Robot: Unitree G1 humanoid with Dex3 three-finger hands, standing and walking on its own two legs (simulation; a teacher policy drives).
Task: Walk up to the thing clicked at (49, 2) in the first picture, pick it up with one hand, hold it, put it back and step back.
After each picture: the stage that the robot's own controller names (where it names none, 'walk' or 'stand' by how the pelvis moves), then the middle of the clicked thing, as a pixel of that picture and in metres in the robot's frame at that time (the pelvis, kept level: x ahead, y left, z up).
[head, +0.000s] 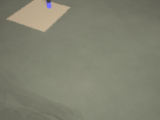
stand; out of the picture +2.33 +0.49 -0.65
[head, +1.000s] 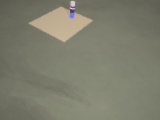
walk; (72, 9) +2.22 +0.17 -0.63
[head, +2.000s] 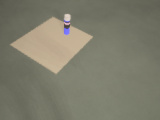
walk; (66, 24) +1.58 +0.16 -0.63
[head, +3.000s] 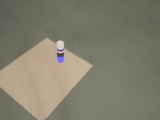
walk; (60, 52) +1.09 +0.20 -0.63
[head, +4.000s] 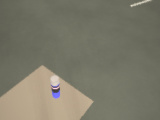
walk; (55, 87) +0.74 +0.20 -0.64
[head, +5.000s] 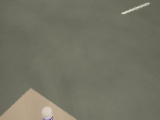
stand; (47, 118) +0.49 +0.18 -0.63
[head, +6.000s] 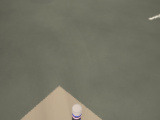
walk; (76, 116) +0.54 -0.02 -0.64
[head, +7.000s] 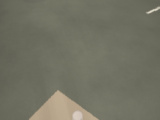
stand; out of the picture +0.46 +0.03 -0.63
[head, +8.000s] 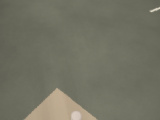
walk; out of the picture +0.44 +0.01 -0.65
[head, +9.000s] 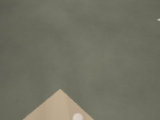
walk; out of the picture +0.43 -0.02 -0.64
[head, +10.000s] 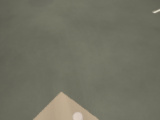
stand; out of the picture +0.47 +0.06 -0.65
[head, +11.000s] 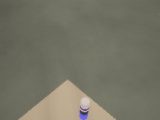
stand; (84, 109) +0.57 -0.03 -0.64
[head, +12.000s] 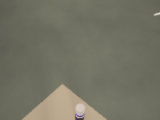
stand; (79, 115) +0.52 +0.00 -0.65
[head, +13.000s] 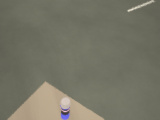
stand; (65, 109) +0.57 +0.03 -0.65
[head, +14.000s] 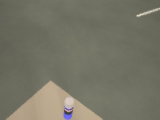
walk; (68, 108) +0.58 +0.03 -0.65
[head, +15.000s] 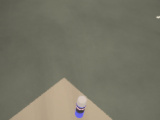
stand; (80, 107) +0.57 -0.04 -0.64
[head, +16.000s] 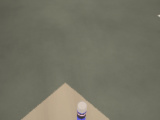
stand; (81, 113) +0.54 -0.02 -0.66
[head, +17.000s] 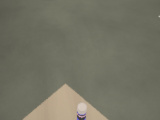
stand; (81, 114) +0.54 -0.02 -0.66
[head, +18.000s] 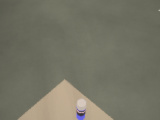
go down; (81, 110) +0.54 -0.01 -0.66
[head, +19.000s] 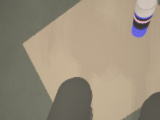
go down; (141, 18) +0.63 -0.12 -0.26
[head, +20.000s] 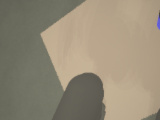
approach; out of the picture +0.61 -0.16 -0.23
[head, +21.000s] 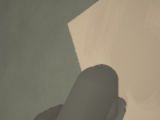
close in; out of the picture +0.61 -0.20 -0.19
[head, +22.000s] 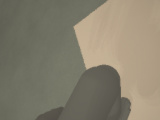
close in; out of the picture +0.62 -0.20 -0.20
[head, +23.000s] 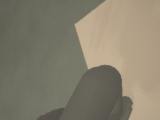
close in; out of the picture +0.61 -0.20 -0.21
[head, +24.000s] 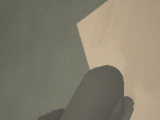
close in; out of the picture +0.61 -0.20 -0.21
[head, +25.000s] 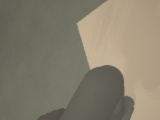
close in; out of the picture +0.61 -0.21 -0.21
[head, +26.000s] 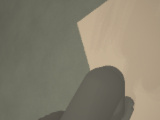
close in; out of the picture +0.61 -0.21 -0.21
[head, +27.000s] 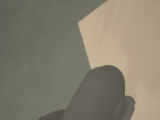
close in; out of the picture +0.61 -0.21 -0.21
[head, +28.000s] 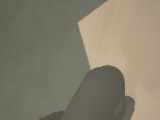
close in; out of the picture +0.61 -0.21 -0.21
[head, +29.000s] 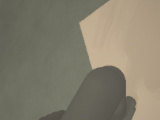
close in; out of the picture +0.61 -0.21 -0.21
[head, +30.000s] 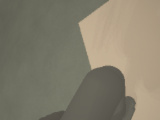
close in; out of the picture +0.61 -0.21 -0.21
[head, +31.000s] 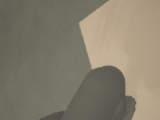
close in; out of the picture +0.61 -0.21 -0.22
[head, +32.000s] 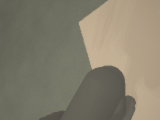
close in; out of the picture +0.61 -0.21 -0.22
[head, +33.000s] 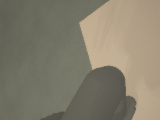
close in; out of the picture +0.61 -0.21 -0.22
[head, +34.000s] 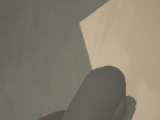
close in; out of the picture +0.61 -0.21 -0.22
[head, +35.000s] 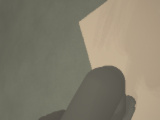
close in; out of the picture +0.61 -0.21 -0.22
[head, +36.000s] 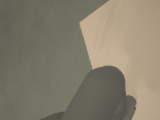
close in; out of the picture +0.61 -0.21 -0.22
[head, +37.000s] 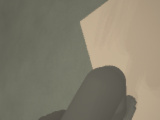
close in; out of the picture +0.61 -0.21 -0.22
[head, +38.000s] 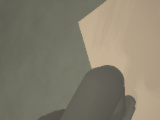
close in; out of the picture +0.61 -0.21 -0.21
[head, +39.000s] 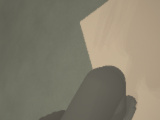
close in; out of the picture +0.61 -0.21 -0.22
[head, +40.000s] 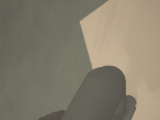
close in; out of the picture +0.61 -0.21 -0.22
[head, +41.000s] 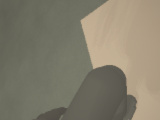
approach; out of the picture +0.61 -0.21 -0.21
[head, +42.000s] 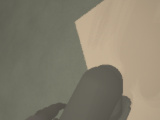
approach; out of the picture +0.61 -0.21 -0.20
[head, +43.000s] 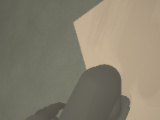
approach; out of the picture +0.61 -0.20 -0.20
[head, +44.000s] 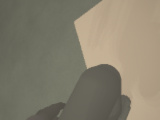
approach; out of the picture +0.61 -0.20 -0.20
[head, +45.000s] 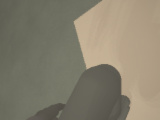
approach; out of the picture +0.61 -0.20 -0.20
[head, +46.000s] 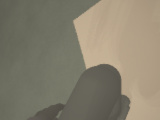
approach; out of the picture +0.61 -0.20 -0.20
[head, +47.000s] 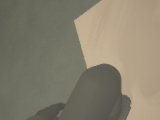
approach; out of the picture +0.61 -0.21 -0.20
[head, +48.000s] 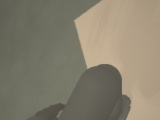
stand; out of the picture +0.61 -0.21 -0.20
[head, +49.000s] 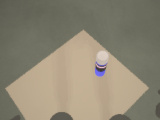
stand; (101, 64) +0.60 -0.07 -0.45
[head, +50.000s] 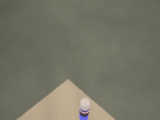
stand; (84, 110) +0.54 -0.02 -0.59
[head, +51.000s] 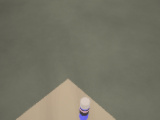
stand; (84, 109) +0.55 -0.02 -0.59
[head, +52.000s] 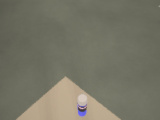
stand; (82, 105) +0.56 -0.01 -0.63
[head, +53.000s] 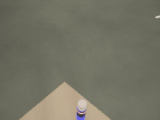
stand; (81, 111) +0.56 -0.03 -0.66
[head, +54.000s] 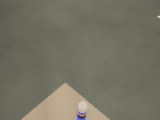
stand; (81, 112) +0.55 -0.03 -0.66
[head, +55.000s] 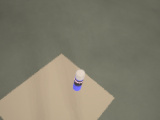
walk; (78, 80) +0.67 -0.08 -0.64
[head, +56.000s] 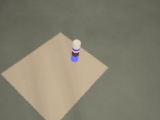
walk; (75, 51) +0.98 +0.02 -0.64
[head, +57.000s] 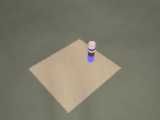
stand; (91, 52) +1.21 -0.06 -0.64
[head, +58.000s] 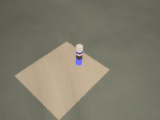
stand; (79, 55) +1.15 -0.01 -0.66
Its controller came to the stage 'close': no
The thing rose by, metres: 0.00
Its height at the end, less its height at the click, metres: +0.00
